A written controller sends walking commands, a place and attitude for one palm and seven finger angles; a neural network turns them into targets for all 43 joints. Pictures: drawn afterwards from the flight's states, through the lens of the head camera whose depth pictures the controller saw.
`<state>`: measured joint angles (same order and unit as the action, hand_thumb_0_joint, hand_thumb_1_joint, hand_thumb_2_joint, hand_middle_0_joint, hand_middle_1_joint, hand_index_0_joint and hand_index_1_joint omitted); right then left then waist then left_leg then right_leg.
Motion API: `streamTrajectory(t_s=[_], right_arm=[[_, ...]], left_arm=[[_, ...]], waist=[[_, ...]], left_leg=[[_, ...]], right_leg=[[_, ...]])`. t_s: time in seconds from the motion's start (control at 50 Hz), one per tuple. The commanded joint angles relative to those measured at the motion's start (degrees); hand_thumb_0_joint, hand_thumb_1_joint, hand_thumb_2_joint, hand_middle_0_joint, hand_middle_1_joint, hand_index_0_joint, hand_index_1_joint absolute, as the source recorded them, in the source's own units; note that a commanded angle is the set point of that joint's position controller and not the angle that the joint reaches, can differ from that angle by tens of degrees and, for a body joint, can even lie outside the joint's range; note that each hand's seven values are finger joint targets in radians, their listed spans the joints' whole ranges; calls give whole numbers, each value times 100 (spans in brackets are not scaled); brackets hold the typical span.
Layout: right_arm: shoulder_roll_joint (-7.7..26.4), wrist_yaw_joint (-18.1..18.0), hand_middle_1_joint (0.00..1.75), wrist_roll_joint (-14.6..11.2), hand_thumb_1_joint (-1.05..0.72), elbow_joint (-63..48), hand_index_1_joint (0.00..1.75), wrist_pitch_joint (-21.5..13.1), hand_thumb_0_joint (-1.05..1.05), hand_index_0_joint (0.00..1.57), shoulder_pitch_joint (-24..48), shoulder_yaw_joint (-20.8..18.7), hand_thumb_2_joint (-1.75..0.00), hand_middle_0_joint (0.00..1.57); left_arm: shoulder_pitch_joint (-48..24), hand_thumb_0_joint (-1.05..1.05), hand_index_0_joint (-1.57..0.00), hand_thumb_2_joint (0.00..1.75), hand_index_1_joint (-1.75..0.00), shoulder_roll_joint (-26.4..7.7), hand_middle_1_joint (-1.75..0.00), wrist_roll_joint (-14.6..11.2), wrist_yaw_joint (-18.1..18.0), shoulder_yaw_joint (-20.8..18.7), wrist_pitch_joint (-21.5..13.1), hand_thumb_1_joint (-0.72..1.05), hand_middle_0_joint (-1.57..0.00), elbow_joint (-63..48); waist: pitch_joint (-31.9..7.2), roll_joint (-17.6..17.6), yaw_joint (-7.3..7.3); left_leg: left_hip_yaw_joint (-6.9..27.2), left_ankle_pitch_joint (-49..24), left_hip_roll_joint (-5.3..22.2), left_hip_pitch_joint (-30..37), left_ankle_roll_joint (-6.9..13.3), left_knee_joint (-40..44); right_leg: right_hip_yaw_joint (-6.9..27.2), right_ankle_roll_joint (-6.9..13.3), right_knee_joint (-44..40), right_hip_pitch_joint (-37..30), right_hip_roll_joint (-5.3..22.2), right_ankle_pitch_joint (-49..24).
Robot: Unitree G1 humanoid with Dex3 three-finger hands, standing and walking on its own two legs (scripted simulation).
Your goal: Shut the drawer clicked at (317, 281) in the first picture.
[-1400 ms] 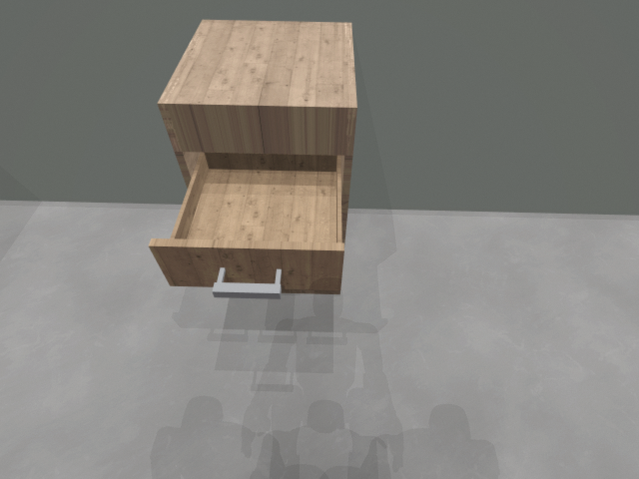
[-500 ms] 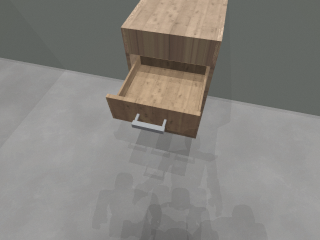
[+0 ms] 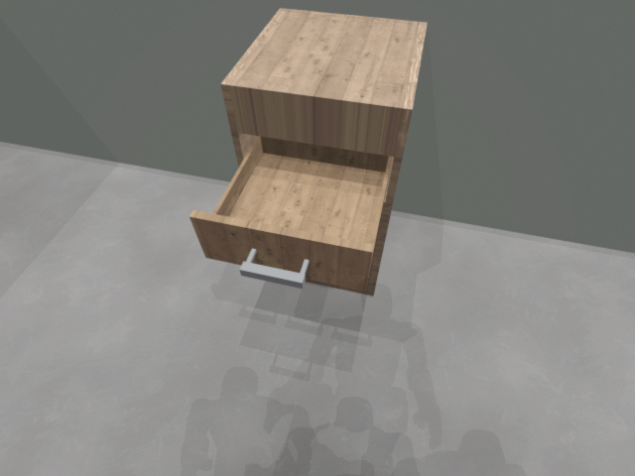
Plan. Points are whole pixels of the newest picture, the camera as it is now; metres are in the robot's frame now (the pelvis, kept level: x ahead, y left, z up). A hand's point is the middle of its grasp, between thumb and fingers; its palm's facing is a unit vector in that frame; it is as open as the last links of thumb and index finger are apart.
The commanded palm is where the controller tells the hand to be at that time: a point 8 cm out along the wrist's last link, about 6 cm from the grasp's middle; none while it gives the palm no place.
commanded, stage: look at it before walking up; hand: left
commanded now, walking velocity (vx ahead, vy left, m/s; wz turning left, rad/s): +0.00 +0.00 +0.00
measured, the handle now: (275, 266) +0.53 +0.12 -0.20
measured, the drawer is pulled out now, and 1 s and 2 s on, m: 0.29 0.29 0.29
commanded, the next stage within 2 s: turn to face it in 0.54 s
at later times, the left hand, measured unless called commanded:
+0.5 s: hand out of the picture +0.04 +0.22 -0.17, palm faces +0.02 -0.97 -0.25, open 7.4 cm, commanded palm none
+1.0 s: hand out of the picture +0.04 +0.22 -0.18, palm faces -0.04 -0.97 -0.23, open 7.4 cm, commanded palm none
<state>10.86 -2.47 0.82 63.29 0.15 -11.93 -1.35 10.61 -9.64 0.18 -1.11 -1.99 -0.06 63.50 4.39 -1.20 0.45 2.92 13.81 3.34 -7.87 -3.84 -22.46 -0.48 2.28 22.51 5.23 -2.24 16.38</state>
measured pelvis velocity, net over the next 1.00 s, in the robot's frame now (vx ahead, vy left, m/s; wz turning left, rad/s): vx -0.02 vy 0.02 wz -0.08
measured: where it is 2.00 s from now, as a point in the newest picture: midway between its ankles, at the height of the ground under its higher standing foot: outside the picture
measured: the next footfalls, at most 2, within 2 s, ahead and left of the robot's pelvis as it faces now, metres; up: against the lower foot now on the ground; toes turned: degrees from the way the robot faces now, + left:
left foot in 1.86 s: +0.23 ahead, +0.07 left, +0.00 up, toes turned -5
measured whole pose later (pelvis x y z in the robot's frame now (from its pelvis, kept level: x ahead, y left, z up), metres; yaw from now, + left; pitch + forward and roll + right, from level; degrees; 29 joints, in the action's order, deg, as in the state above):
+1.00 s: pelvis -0.02 +0.02 +0.00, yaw -5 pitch -1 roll +0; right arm 10.3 -2.5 1.0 60.7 0.7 -10.8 -1.9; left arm 9.9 -11.9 0.7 -0.1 -3.4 2.3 61.1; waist 5.8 0.0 -0.2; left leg -2.2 15.4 3.0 -10.3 -2.1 -26.5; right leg 4.6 0.5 28.0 10.2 -1.8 16.9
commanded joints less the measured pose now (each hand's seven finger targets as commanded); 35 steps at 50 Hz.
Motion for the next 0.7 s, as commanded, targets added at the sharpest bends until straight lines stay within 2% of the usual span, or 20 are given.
streamTrajectory(t_s=[0.0,0.08,0.22,0.3,0.34,0.46,0.48,0.5,0.58,0.64,0.68], right_arm=[[640,-66,30,-2,-90,-162,30,-64,0,20,-337,-103,-90,20],[679,-74,30,-3,-90,-180,30,-82,0,20,-317,-122,-90,20],[686,-57,30,2,-90,-133,30,-71,0,20,-330,-107,-90,20],[771,-52,30,1,-90,-153,30,-93,0,20,-296,-127,-90,20],[841,-50,30,1,-90,-164,30,-102,0,20,-278,-130,-90,20],[942,-45,30,0,-90,-175,30,-116,0,20,-184,-137,-90,20],[948,-48,30,-9,-90,-186,30,-120,0,20,-156,-135,-90,20],[954,-40,30,-2,-90,-181,30,-118,0,20,-152,-133,-90,20],[1045,-32,30,-10,-90,-220,30,-121,0,20,-60,-138,-90,20],[1091,-27,30,-1,-90,-212,30,-127,0,20,-33,-138,-90,20],[935,-46,30,2,-90,-222,30,-110,0,20,-97,-122,-90,20]], left_arm=[[205,0,-20,90,-30,-942,-30,14,-86,-171,-98,90,-20,-209],[209,0,-20,90,-30,-996,-30,13,-84,-190,-121,90,-20,-224],[135,0,-20,90,-30,-1021,-30,8,-71,-177,-100,90,-20,-239],[110,0,-20,90,-30,-1088,-30,7,-63,-180,-114,90,-20,-266],[68,0,-20,90,-30,-1139,-30,10,-54,-189,-119,90,-20,-272],[-4,0,-20,90,-30,-1199,-30,14,-39,-185,-109,90,-20,-260],[-9,0,-20,90,-30,-1212,-30,20,-37,-189,-111,90,-20,-262],[-22,0,-20,90,-30,-1201,-30,17,-36,-173,-102,90,-20,-256],[-61,0,-20,90,-30,-1286,-30,23,-22,-182,-114,90,-20,-258],[-136,0,-20,90,-30,-1311,-30,22,-18,-183,-103,90,-20,-257],[-64,0,-20,90,-30,-1162,-30,24,-27,-166,-69,90,-20,-253]], waist=[[-257,139,5],[-340,264,-18],[-186,130,-1],[-293,185,-8],[-351,98,-3],[-299,49,-7],[-256,132,-21],[-231,35,-12],[-271,156,-30],[-333,39,-4],[-374,101,-7]], left_leg=[[-42,-1545,205,221,321,94],[-43,-1625,220,288,331,88],[-26,-1500,213,172,330,174],[-3,-1526,237,248,351,193],[-2,-1589,235,262,347,196],[42,-1538,239,253,364,276],[65,-1536,252,260,385,287],[66,-1501,249,243,385,310],[94,-1454,252,294,396,332],[87,-1489,256,292,383,342],[10,-1581,293,389,374,238]], right_leg=[[414,26,-408,122,708,-2131],[395,31,-393,81,693,-2276],[423,29,-444,127,689,-1985],[412,30,-441,97,688,-1920],[428,33,-422,60,693,-1969],[440,14,-450,93,681,-1716],[432,11,-475,127,661,-1649],[432,7,-486,132,684,-1583],[442,-4,-531,148,686,-1511],[481,-7,-500,114,691,-1555],[500,-18,-422,192,670,-1718]])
